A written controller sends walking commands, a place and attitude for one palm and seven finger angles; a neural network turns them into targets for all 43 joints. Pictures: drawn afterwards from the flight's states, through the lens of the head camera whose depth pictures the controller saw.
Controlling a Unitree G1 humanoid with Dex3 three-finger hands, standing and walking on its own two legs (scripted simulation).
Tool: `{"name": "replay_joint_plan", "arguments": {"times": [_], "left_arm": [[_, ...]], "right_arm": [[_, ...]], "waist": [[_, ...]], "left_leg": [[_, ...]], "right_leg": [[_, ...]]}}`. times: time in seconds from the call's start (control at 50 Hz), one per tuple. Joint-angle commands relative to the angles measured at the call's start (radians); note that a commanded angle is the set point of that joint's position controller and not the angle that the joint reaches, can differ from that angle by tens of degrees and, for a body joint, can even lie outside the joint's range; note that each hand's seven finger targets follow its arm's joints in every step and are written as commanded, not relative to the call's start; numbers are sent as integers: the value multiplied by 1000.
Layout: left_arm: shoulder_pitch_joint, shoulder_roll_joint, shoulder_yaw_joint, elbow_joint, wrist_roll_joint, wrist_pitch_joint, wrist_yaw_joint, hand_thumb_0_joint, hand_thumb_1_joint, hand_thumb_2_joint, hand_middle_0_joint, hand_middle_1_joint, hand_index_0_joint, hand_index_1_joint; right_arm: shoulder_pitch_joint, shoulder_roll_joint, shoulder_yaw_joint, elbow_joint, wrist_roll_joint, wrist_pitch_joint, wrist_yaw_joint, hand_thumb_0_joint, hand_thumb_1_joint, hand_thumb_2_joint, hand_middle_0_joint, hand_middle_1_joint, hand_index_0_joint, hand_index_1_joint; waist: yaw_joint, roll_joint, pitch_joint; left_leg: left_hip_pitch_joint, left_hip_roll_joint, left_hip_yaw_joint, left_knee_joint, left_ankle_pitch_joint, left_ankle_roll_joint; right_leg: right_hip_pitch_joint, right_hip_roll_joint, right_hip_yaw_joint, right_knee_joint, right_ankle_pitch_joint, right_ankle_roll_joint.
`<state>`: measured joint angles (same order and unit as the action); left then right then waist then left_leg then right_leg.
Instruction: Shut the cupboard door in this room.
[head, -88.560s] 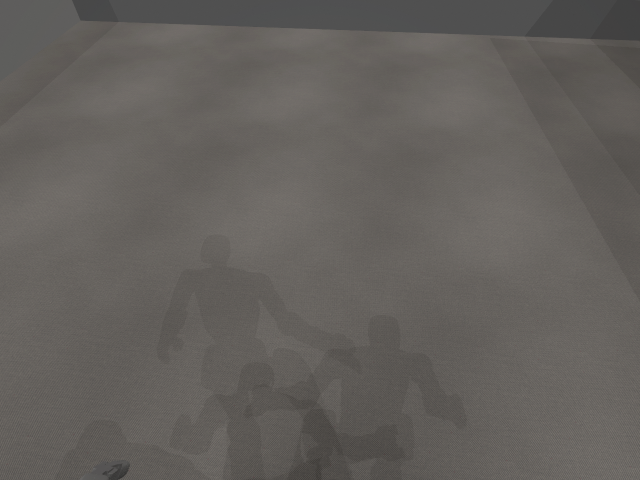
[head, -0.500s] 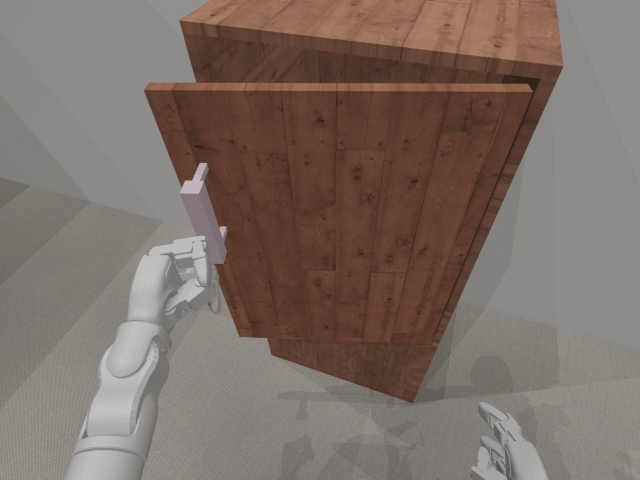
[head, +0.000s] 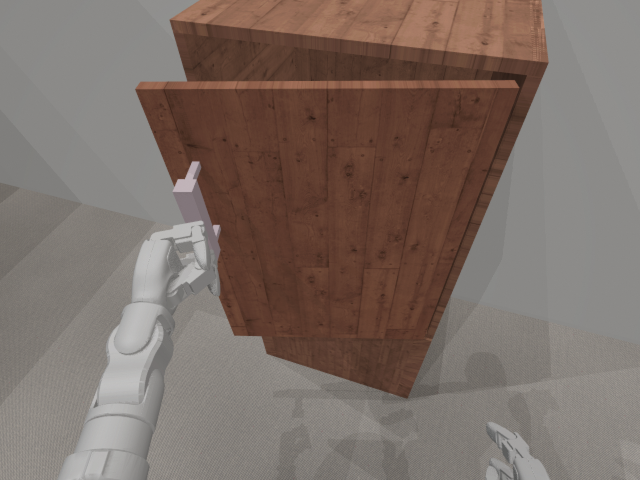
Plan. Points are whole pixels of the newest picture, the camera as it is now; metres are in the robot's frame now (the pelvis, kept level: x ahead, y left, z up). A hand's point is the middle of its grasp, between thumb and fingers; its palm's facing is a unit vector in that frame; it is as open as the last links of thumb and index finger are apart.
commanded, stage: bring the fist close to the handle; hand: left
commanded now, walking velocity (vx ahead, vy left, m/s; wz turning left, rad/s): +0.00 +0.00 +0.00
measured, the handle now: (202, 213) +0.44 +0.19 +0.09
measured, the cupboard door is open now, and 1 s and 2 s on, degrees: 17 5 0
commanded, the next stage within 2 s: push the door shut along its arc in 0.10 s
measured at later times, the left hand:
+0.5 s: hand (217, 246) +0.38 +0.16 +0.10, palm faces -0.05 -1.00 -0.03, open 3.1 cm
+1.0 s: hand (237, 212) +0.44 +0.14 +0.10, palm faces -0.19 -0.98 -0.01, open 3.1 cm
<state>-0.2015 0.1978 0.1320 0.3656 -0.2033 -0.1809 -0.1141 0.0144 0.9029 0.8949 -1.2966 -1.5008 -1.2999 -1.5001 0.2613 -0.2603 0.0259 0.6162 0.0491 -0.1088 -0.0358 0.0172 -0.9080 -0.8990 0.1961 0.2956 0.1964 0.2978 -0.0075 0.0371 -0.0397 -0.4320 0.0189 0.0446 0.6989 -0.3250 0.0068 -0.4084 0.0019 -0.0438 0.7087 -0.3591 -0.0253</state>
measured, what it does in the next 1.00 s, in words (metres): stands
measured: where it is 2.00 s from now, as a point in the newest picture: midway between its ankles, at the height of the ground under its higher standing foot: outside the picture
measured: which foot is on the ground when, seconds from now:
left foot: down 0.00-1.00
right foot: down 0.00-1.00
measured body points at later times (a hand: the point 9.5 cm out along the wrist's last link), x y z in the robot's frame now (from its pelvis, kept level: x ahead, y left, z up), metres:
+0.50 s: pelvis -0.01 +0.00 +0.00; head +0.02 -0.01 +0.45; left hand +0.38 +0.21 +0.10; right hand +0.14 -0.24 -0.11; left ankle +0.02 +0.12 -0.72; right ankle +0.00 -0.10 -0.72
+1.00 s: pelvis -0.01 +0.01 -0.01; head +0.05 +0.01 +0.43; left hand +0.45 +0.20 +0.10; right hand +0.05 -0.26 -0.13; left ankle +0.02 +0.12 -0.72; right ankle +0.00 -0.10 -0.72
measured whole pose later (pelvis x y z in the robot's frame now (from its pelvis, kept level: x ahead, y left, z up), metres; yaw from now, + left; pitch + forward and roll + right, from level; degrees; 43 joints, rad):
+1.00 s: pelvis -0.01 +0.01 -0.01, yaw +0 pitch +10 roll -1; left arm -0.80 0.34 0.18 1.04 -0.20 -0.29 -0.31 0.01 0.90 0.90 -1.30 -1.50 -1.31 -1.50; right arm 0.34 -0.29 0.02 0.68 0.05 -0.07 -0.04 0.01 -0.91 -0.90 0.20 0.30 0.20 0.30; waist -0.09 0.03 -0.05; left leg -0.64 0.02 0.03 0.81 -0.35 0.02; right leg -0.60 0.00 -0.05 0.80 -0.37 -0.01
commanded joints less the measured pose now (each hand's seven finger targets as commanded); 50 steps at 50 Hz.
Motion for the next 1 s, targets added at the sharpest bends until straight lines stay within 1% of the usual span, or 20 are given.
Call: {"name": "replay_joint_plan", "arguments": {"times": [0.0, 0.04, 0.06, 0.12, 0.2, 0.22, 0.3, 0.38, 0.42, 0.44, 0.52, 0.72, 0.76, 0.8, 0.82, 0.84, 0.86, 0.9, 0.92, 0.98], "left_arm": [[-359, 139, 36, -247, -9, -85, 3, 0, 900, 900, -1300, -1500, -1300, -1500], [-360, 123, 19, -247, -6, -87, 8, 0, 900, 900, -1300, -1500, -1300, -1500], [-376, 122, 15, -234, -5, -87, 10, 0, 900, 900, -1300, -1500, -1300, -1500], [-363, 177, 67, -184, -4, -79, 15, 0, 900, 900, -1300, -1500, -1300, -1500], [-383, 158, 52, -165, -7, -75, -1, 0, 900, 900, -1300, -1500, -1300, -1500], [-401, 194, 74, -147, -3, -77, -5, 0, 900, 900, -1300, -1500, -1300, -1500], [-550, 159, 17, -102, -8, -88, -35, 0, 900, 900, -1300, -1500, -1300, -1500], [-674, 172, 16, 17, -10, -91, -57, 0, 900, 900, -1300, -1500, -1300, -1500], [-708, 188, 28, 49, -8, -96, -66, 0, 900, 900, -1300, -1500, -1300, -1500], [-701, 208, 48, 86, -10, -94, -70, 0, 900, 900, -1300, -1500, -1300, -1500], [-801, 173, 0, 151, -5, -115, -100, 0, 900, 900, -1300, -1500, -1300, -1500], [-971, 280, 67, 343, -3, -159, -160, 0, 900, 900, -1300, -1500, -1300, -1500], [-1008, 256, 45, 362, -6, -166, -177, 0, 900, 900, -1300, -1500, -1300, -1500], [-1026, 278, 57, 403, -8, -167, -193, 0, 900, 900, -1300, -1500, -1300, -1500], [-1039, 293, 67, 404, -7, -173, -200, 0, 900, 900, -1300, -1500, -1300, -1500], [-1070, 274, 48, 394, -10, -178, -207, 0, 900, 900, -1300, -1500, -1300, -1500], [-1060, 277, 55, 417, -11, -177, -211, 0, 900, 900, -1300, -1500, -1300, -1500], [-1104, 256, 35, 440, -13, -176, -216, 0, 900, 900, -1300, -1500, -1300, -1500], [-1110, 291, 65, 459, -14, -177, -215, 0, 900, 900, -1300, -1500, -1300, -1500], [-1146, 307, 74, 463, -5, -182, -221, 0, 900, 900, -1300, -1500, -1300, -1500]], "right_arm": [[-81, -110, -43, -148, 1, -56, -6, 0, -900, -900, 200, 300, 200, 300], [-84, -108, -44, -147, 0, -59, -7, 0, -900, -900, 200, 300, 200, 300], [-81, -110, -42, -141, 1, -60, -8, 0, -900, -900, 200, 300, 200, 300], [-74, -119, -44, -133, -4, -53, -13, 0, -900, -900, 200, 300, 200, 300], [-79, -114, -40, -138, 0, -47, -10, 0, -900, -900, 200, 300, 200, 300], [-74, -120, -41, -135, -1, -43, -13, 0, -900, -900, 200, 300, 200, 300], [-67, -120, -37, -122, 4, -43, -17, 0, -900, -900, 200, 300, 200, 300], [-49, -128, -37, -101, 5, -37, -22, 0, -900, -900, 200, 300, 200, 300], [-34, -135, -42, -97, 2, -34, -23, 0, -900, -900, 200, 300, 200, 300], [-27, -135, -42, -94, 2, -30, -22, 0, -900, -900, 200, 300, 200, 300], [-1, -139, -44, -84, 3, -25, -16, 0, -900, -900, 200, 300, 200, 300], [66, -164, -53, -59, 0, -4, -15, 0, -900, -900, 200, 300, 200, 300], [74, -161, -53, -56, 1, -5, -11, 0, -900, -900, 200, 300, 200, 300], [92, -168, -53, -50, -1, -1, -11, 0, -900, -900, 200, 300, 200, 300], [98, -172, -56, -49, -1, 0, -13, 0, -900, -900, 200, 300, 200, 300], [98, -170, -56, -48, 0, -1, -11, 0, -900, -900, 200, 300, 200, 300], [105, -171, -57, -47, -1, 0, -10, 0, -900, -900, 200, 300, 200, 300], [115, -173, -57, -40, -1, -1, -9, 0, -900, -900, 200, 300, 200, 300], [128, -180, -60, -34, -3, 1, -12, 0, -900, -900, 200, 300, 200, 300], [140, -181, -60, -31, -6, 1, -9, 0, -900, -900, 200, 300, 200, 300]], "waist": [[-7, -38, -237], [-6, -22, -244], [-14, -47, -237], [-2, -67, -233], [-6, -59, -240], [-4, -55, -239], [-41, -40, -232], [-54, -53, -237], [-52, -31, -278], [-49, -55, -290], [-68, -27, -313], [-89, -46, -341], [-98, -7, -358], [-106, -39, -361], [-101, -15, -372], [-113, 8, -386], [-108, -4, -383], [-128, -17, -368], [-123, -24, -372], [-129, -14, -414]], "left_leg": [[134, -26, -29, -87, 135, 21], [143, -24, -31, -88, 126, 21], [141, -23, -34, -90, 119, 22], [120, -25, -34, -91, 115, 22], [120, -26, -31, -91, 131, 21], [117, -24, -33, -88, 133, 21], [132, -22, -46, -81, 106, 20], [119, -23, -58, -76, 84, 19], [133, -25, -60, -66, 107, 20], [122, -24, -60, -63, 117, 20], [135, -25, -64, -45, 145, 21], [76, -24, -71, -17, 126, 23], [86, -24, -70, -8, 139, 22], [61, -23, -71, -1, 137, 23], [70, -24, -73, 4, 149, 23], [91, -21, -77, 5, 155, 21], [87, -19, -80, 8, 151, 19], [78, -19, -80, 12, 134, 22], [71, -19, -80, 16, 143, 24], [73, -18, -83, 25, 162, 23]], "right_leg": [[49, 3, 27, -120, 225, 13], [42, 2, 26, -120, 209, 13], [36, 3, 24, -123, 203, 13], [56, 1, 29, -128, 197, 15], [57, 0, 29, -121, 223, 13], [62, -1, 32, -121, 226, 13], [5, 5, 25, -116, 197, 11], [-21, 5, 22, -110, 166, 8], [-19, 4, 23, -99, 189, 7], [-7, 3, 23, -94, 204, 7], [-41, 8, 19, -75, 231, 4], [-74, 12, 23, -45, 212, 3], [-94, 14, 23, -37, 226, 3], [-91, 16, 26, -34, 230, 4], [-95, 16, 24, -27, 233, 0], [-118, 17, 19, -23, 232, 1], [-126, 20, 18, -22, 223, 0], [-152, 22, 18, -25, 207, 3], [-149, 23, 16, -21, 211, 0], [-146, 22, 21, -11, 228, 3]]}}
